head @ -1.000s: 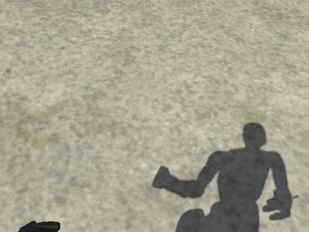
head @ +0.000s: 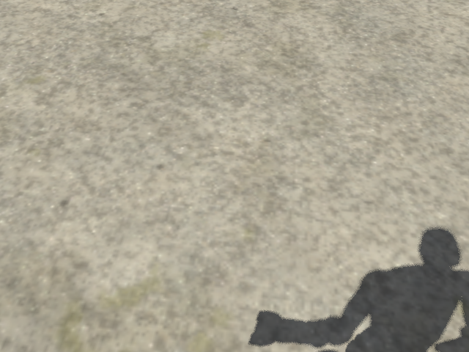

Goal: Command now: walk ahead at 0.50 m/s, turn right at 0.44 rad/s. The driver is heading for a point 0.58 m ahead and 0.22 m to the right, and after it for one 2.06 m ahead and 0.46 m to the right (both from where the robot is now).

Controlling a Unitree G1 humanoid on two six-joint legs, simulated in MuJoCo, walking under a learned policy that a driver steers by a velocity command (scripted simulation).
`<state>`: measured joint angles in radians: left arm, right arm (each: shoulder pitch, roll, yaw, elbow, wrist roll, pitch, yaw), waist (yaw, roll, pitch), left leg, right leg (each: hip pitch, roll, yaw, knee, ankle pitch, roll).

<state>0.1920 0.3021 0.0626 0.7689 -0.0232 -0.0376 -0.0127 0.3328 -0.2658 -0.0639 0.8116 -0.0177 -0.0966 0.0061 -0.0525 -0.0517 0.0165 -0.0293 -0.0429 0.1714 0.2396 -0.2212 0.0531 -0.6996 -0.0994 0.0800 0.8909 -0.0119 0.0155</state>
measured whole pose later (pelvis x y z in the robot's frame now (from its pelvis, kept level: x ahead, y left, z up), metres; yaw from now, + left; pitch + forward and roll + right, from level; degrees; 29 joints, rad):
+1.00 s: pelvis +0.54 -0.09 +0.00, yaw -35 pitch +1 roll +2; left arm 0.20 0.31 0.08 0.63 -0.02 -0.01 -0.01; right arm 0.32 -0.27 -0.06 0.82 -0.01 -0.09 0.00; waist -0.07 -0.05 0.03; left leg -0.08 -0.02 0.14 0.29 -0.22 0.03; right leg -0.69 -0.09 0.07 0.98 -0.15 0.01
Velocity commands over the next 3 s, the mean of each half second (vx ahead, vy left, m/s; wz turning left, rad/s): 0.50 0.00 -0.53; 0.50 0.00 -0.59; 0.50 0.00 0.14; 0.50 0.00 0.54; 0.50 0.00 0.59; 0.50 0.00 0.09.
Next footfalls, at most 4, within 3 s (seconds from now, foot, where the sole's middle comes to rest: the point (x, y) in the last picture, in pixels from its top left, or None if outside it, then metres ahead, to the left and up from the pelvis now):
0.22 right None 0.28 -0.14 -0.78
0.68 left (229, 319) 0.60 0.00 -0.78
1.20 right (351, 287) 0.69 -0.38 -0.78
1.74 left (301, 194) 1.06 -0.28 -0.78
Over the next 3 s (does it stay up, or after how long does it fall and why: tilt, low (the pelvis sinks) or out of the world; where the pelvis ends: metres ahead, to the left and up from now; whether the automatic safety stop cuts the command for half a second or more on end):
stays up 1.53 -0.31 0.00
